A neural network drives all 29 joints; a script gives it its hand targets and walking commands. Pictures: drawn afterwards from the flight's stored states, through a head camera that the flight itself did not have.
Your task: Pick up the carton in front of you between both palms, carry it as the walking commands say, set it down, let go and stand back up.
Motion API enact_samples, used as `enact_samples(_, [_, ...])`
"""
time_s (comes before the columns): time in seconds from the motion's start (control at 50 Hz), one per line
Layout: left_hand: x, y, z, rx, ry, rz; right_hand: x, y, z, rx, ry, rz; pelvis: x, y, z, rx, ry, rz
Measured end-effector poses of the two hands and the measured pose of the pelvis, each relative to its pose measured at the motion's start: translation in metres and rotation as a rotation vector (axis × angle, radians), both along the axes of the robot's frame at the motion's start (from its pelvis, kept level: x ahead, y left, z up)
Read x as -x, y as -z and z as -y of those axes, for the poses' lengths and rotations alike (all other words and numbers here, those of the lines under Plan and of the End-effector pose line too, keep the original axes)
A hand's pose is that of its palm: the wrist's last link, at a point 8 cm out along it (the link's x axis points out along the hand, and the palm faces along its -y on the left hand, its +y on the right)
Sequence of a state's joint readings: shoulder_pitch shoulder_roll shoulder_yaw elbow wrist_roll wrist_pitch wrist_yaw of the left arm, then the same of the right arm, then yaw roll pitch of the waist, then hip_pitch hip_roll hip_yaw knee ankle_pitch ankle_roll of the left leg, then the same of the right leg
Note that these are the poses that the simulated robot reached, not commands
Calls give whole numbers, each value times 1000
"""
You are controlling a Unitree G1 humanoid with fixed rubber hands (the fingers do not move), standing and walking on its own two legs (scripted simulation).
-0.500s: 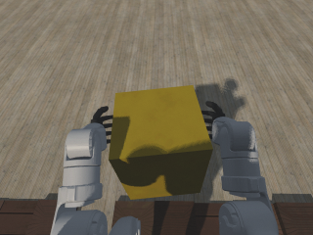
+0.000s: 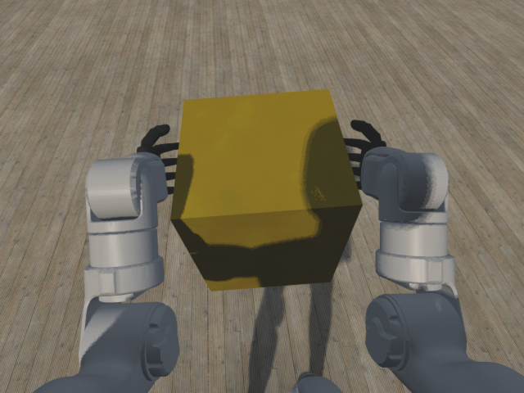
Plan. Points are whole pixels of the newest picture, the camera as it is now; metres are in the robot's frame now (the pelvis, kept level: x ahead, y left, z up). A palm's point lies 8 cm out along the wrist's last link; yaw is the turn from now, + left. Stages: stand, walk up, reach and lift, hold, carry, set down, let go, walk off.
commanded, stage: carry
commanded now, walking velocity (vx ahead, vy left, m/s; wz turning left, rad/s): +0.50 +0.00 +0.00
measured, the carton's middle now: (264, 199) +0.40 -0.02 +0.08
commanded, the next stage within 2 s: none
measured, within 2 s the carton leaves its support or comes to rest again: neither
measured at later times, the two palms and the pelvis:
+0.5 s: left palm (198, 117) +0.64 +0.09 +0.06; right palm (334, 106) +0.66 -0.21 +0.06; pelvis +0.29 -0.07 -0.04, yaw +2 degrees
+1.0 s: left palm (201, 41) +0.96 +0.09 +0.07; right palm (310, 38) +0.95 -0.21 +0.08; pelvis +0.60 -0.04 -0.03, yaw +0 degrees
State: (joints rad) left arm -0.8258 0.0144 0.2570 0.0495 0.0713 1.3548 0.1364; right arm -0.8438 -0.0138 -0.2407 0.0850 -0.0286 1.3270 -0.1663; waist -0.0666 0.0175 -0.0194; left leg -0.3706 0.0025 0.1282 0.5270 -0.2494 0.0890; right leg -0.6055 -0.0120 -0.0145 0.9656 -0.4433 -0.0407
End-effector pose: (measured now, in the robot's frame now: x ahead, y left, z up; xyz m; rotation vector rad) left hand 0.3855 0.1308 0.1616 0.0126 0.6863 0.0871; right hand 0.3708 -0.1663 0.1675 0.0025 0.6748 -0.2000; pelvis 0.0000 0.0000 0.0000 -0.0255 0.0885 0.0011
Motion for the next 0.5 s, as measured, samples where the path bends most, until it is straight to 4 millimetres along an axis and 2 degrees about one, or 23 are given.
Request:
enact_samples(0.12, [-64,-11,4,-4,-34,-2,-73,-10,5,1,-31,-1,-71,1,17,-27,-7,0])
enact_samples(0.22, [-124,-1,19,-25,-53,-9,-139,5,20,6,-68,-7,-141,23,39,-67,-16,27])
enact_samples(0.26, [-147,9,26,-40,-69,-3,-168,18,26,1,-90,1,-169,41,49,-80,-28,40])
enact_samples(0.3, [-167,25,31,-65,-76,-27,-193,37,31,-20,-99,-22,-190,48,54,-56,-23,40])
enact_samples(0.4, [-205,73,38,-70,-89,-162,-239,83,38,-32,-106,-153,-238,46,65,-50,-25,25])
enact_samples(0.5, [-255,102,41,-58,-98,-191,-292,107,41,-34,-97,-179,-289,41,69,-47,-23,5])
